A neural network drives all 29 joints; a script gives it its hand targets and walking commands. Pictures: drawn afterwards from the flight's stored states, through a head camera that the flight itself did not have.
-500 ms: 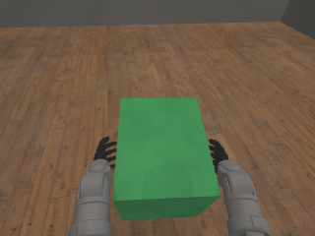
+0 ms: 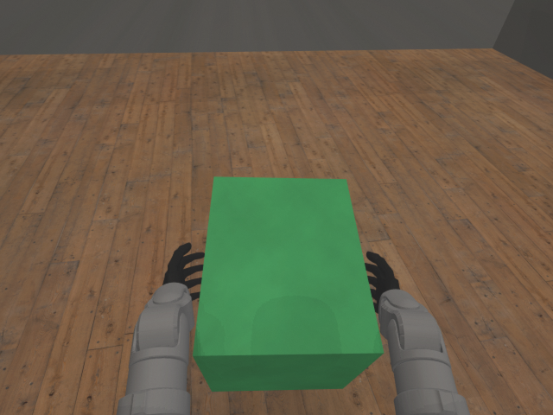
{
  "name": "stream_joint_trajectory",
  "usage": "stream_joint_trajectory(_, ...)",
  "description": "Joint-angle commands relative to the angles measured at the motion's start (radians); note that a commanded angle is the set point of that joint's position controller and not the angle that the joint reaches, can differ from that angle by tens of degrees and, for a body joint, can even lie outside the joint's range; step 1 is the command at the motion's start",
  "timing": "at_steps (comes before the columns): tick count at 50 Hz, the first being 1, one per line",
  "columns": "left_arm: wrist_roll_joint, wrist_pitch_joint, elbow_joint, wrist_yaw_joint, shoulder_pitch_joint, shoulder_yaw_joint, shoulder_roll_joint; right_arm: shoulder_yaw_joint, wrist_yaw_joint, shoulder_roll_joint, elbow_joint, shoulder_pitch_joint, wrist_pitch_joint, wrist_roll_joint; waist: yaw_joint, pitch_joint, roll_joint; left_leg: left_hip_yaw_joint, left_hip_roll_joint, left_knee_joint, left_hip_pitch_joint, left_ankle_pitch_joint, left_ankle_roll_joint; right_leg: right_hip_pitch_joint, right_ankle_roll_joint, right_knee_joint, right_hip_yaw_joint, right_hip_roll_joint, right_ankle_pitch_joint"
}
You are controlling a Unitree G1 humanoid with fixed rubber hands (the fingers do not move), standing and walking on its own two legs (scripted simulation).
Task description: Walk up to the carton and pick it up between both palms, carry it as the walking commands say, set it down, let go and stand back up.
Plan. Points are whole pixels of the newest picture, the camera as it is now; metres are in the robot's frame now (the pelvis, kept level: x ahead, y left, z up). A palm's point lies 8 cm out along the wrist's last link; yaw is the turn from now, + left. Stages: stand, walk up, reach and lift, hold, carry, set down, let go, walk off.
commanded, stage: hold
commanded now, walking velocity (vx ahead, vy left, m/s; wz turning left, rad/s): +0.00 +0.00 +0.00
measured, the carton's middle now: (279, 284) +0.34 +0.00 -0.02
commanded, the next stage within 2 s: carry in 0.92 s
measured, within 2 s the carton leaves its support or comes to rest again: neither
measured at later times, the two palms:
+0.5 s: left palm (176, 292) +0.28 +0.16 +0.04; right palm (388, 305) +0.27 -0.16 +0.03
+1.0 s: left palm (169, 293) +0.28 +0.17 +0.04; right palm (384, 301) +0.27 -0.16 +0.04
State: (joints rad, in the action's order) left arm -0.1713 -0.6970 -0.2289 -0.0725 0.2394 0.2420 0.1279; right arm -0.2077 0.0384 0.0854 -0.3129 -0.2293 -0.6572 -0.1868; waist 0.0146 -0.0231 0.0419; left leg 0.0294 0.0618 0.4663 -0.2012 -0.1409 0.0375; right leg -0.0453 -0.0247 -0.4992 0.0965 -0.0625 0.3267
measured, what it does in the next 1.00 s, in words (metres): stands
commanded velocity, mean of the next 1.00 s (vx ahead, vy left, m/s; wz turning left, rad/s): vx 0.00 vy -0.02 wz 0.00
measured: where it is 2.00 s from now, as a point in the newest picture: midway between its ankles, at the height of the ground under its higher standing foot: outside the picture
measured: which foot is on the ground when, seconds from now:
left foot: down 0.00-1.00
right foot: down 0.00-1.00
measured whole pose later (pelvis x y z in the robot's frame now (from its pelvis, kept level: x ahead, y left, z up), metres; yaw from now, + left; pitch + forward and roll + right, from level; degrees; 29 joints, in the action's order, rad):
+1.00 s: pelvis +0.00 +0.00 +0.00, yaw -1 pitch -4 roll +0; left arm -0.16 -0.74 -0.12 -0.05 0.20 0.21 0.11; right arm -0.17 0.02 0.10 -0.16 -0.18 -0.73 -0.18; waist 0.00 0.01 0.02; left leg 0.02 0.05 0.49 -0.28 -0.14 0.05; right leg -0.15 -0.01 -0.57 0.07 -0.05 0.41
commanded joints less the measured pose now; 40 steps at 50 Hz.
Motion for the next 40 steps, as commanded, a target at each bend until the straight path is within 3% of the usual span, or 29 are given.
stream_joint_trajectory(1, 0.275, 0.02, 0.059, 0.275, 0.591, -0.72, 0.975, 0.605, 0.175, 0.948, 0.15, -0.696, 0.061, 0.247, 0.011, 0.301, -0.038, 0.137, -0.044, 0.006, 0.43, 0.126, -0.029, -0.356, -0.016, 0.145, 0.1, 0.059, -0.14)
stream_joint_trajectory(2, 0.268, 0.018, 0.042, 0.276, 0.58, -0.707, 0.965, 0.608, 0.175, 0.952, 0.141, -0.694, 0.053, 0.245, 0.0, 0.284, -0.028, 0.125, -0.036, 0.005, 0.426, 0.088, -0.031, -0.366, -0.017, 0.156, 0.1, 0.06, -0.103)
stream_joint_trajectory(3, 0.273, 0.02, 0.061, 0.275, 0.533, -0.713, 0.974, 0.62, 0.175, 0.962, 0.163, -0.669, 0.055, 0.257, -0.001, 0.306, -0.013, 0.129, -0.04, 0.003, 0.441, 0.138, -0.028, -0.345, -0.017, 0.15, 0.092, 0.049, -0.161)
stream_joint_trajectory(6, 0.276, 0.015, 0.055, 0.272, 0.593, -0.715, 0.983, 0.608, 0.177, 0.947, 0.149, -0.7, 0.054, 0.247, 0.003, 0.287, -0.042, 0.13, -0.037, -0.007, 0.417, 0.079, -0.032, -0.35, -0.021, 0.151, 0.089, 0.048, -0.103)
stream_joint_trajectory(8, 0.268, 0.015, 0.05, 0.273, 0.573, -0.713, 0.969, 0.603, 0.178, 0.95, 0.133, -0.682, 0.05, 0.236, -0.001, 0.289, -0.007, 0.134, -0.044, -0.007, 0.448, 0.053, -0.03, -0.378, -0.025, 0.158, 0.097, 0.05, -0.071)
stream_joint_trajectory(10, 0.275, 0.015, 0.063, 0.276, 0.566, -0.724, 0.987, 0.615, 0.175, 0.932, 0.186, -0.71, 0.06, 0.245, 0.005, 0.312, -0.027, 0.138, -0.043, 0.0, 0.436, 0.107, -0.031, -0.357, -0.022, 0.145, 0.091, 0.044, -0.12)
stream_joint_trajectory(12, 0.271, 0.009, 0.054, 0.273, 0.543, -0.726, 0.984, 0.614, 0.176, 0.937, 0.158, -0.671, 0.054, 0.247, 0.008, 0.302, -0.02, 0.139, -0.044, 0.001, 0.434, 0.13, -0.029, -0.352, -0.018, 0.145, 0.082, 0.042, -0.137)
stream_joint_trajectory(13, 0.254, 0.002, 0.034, 0.271, 0.557, -0.703, 0.971, 0.599, 0.176, 0.929, 0.159, -0.696, 0.05, 0.233, 0.001, 0.273, -0.033, 0.132, -0.039, -0.007, 0.433, 0.063, -0.031, -0.365, -0.025, 0.154, 0.087, 0.045, -0.08)
stream_joint_trajectory(15, 0.27, 0.011, 0.067, 0.269, 0.589, -0.739, 0.995, 0.593, 0.183, 0.926, 0.13, -0.679, 0.053, 0.232, 0.018, 0.286, -0.051, 0.144, -0.051, -0.012, 0.446, 0.055, -0.039, -0.391, -0.038, 0.143, 0.086, 0.036, -0.069)
stream_joint_trajectory(16, 0.267, 0.002, 0.039, 0.269, 0.572, -0.712, 0.987, 0.591, 0.185, 0.911, 0.133, -0.687, 0.05, 0.231, 0.009, 0.271, -0.048, 0.138, -0.045, -0.023, 0.432, 0.015, -0.038, -0.376, -0.035, 0.155, 0.086, 0.038, -0.047)
stream_joint_trajectory(18, 0.268, 0.004, 0.05, 0.269, 0.564, -0.722, 0.997, 0.605, 0.183, 0.927, 0.18, -0.708, 0.061, 0.237, 0.009, 0.308, -0.034, 0.137, -0.043, -0.009, 0.438, 0.051, -0.033, -0.357, -0.03, 0.142, 0.089, 0.039, -0.078)
stream_joint_trajectory(20, 0.27, 0.008, 0.054, 0.271, 0.558, -0.727, 0.993, 0.599, 0.18, 0.93, 0.166, -0.673, 0.06, 0.237, 0.013, 0.305, -0.062, 0.139, -0.048, -0.009, 0.453, 0.087, -0.041, -0.371, -0.033, 0.145, 0.1, 0.044, -0.103)
stream_joint_trajectory(22, 0.255, 0.003, 0.022, 0.269, 0.535, -0.698, 0.977, 0.598, 0.182, 0.927, 0.155, -0.695, 0.051, 0.233, 0.001, 0.257, -0.007, 0.143, -0.049, -0.014, 0.442, 0.038, -0.033, -0.395, -0.034, 0.155, 0.087, 0.044, -0.046)
stream_joint_trajectory(23, 0.255, 0.007, 0.039, 0.269, 0.535, -0.703, 0.983, 0.609, 0.183, 0.927, 0.17, -0.687, 0.053, 0.239, -0.002, 0.294, -0.012, 0.142, -0.045, -0.012, 0.442, 0.069, -0.033, -0.363, -0.03, 0.149, 0.085, 0.039, -0.088)
stream_joint_trajectory(25, 0.246, 0.0, 0.017, 0.266, 0.539, -0.68, 0.979, 0.594, 0.188, 0.92, 0.153, -0.716, 0.049, 0.239, -0.014, 0.251, -0.034, 0.135, -0.044, -0.021, 0.436, 0.014, -0.032, -0.391, -0.035, 0.151, 0.083, 0.039, -0.034)
stream_joint_trajectory(26, 0.251, 0.006, 0.035, 0.268, 0.527, -0.692, 0.982, 0.614, 0.189, 0.931, 0.178, -0.707, 0.055, 0.248, -0.011, 0.28, -0.017, 0.134, -0.041, -0.015, 0.442, 0.066, -0.03, -0.372, -0.03, 0.15, 0.086, 0.037, -0.088)
stream_joint_trajectory(27, 0.259, 0.004, 0.028, 0.27, 0.555, -0.7, 0.994, 0.604, 0.19, 0.936, 0.148, -0.692, 0.051, 0.239, 0.001, 0.27, -0.024, 0.135, -0.044, -0.023, 0.438, 0.035, -0.035, -0.38, -0.034, 0.153, 0.089, 0.04, -0.058)
stream_joint_trajectory(28, 0.273, 0.014, 0.086, 0.271, 0.559, -0.733, 0.998, 0.618, 0.187, 0.953, 0.17, -0.675, 0.057, 0.247, 0.001, 0.32, -0.034, 0.137, -0.045, -0.014, 0.472, 0.096, -0.04, -0.365, -0.034, 0.147, 0.09, 0.036, -0.119)
stream_joint_trajectory(31, 0.263, 0.009, 0.09, 0.267, 0.513, -0.719, 0.976, 0.622, 0.187, 0.938, 0.207, -0.679, 0.056, 0.256, -0.014, 0.329, -0.026, 0.139, -0.05, -0.008, 0.457, 0.131, -0.032, -0.35, -0.028, 0.132, 0.083, 0.031, -0.14)
stream_joint_trajectory(34, 0.248, -0.004, 0.074, 0.264, 0.517, -0.71, 0.96, 0.59, 0.183, 0.931, 0.141, -0.623, 0.039, 0.235, -0.003, 0.276, -0.063, 0.131, -0.044, -0.017, 0.439, 0.1, -0.033, -0.363, -0.036, 0.149, 0.088, 0.038, -0.113)
stream_joint_trajectory(36, 0.254, 0.001, 0.069, 0.269, 0.53, -0.722, 0.972, 0.61, 0.178, 0.928, 0.18, -0.661, 0.05, 0.235, 0.003, 0.285, -0.047, 0.129, -0.042, -0.016, 0.44, 0.056, -0.033, -0.374, -0.034, 0.151, 0.095, 0.041, -0.081)
stream_joint_trajectory(40, 0.27, 0.009, 0.099, 0.272, 0.532, -0.736, 0.963, 0.622, 0.175, 0.932, 0.191, -0.649, 0.051, 0.243, 0.006, 0.283, -0.039, 0.128, -0.043, -0.012, 0.443, 0.095, -0.036, -0.37, -0.03, 0.149, 0.091, 0.039, -0.11)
